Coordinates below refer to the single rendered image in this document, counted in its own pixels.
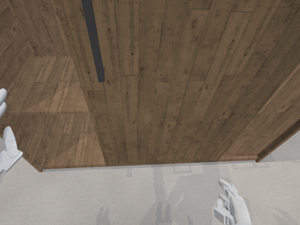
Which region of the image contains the robot right hand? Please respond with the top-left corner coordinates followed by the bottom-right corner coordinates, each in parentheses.
top-left (214, 179), bottom-right (251, 225)

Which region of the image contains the robot left hand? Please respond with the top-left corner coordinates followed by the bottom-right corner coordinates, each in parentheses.
top-left (0, 88), bottom-right (23, 174)

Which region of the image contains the wardrobe door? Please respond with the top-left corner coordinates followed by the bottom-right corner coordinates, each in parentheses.
top-left (54, 0), bottom-right (300, 166)
top-left (222, 63), bottom-right (300, 157)

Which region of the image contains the handle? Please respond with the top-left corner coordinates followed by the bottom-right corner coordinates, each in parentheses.
top-left (81, 0), bottom-right (105, 82)

